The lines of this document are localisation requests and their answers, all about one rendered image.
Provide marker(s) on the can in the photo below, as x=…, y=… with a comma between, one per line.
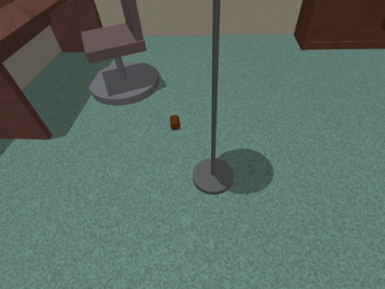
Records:
x=174, y=122

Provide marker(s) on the floor lamp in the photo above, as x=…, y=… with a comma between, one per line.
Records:
x=213, y=175

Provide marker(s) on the office chair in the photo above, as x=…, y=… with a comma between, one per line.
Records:
x=121, y=83

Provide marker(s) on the desk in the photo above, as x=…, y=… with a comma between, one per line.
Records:
x=20, y=22

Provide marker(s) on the bookshelf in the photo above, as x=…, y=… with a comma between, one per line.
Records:
x=341, y=24

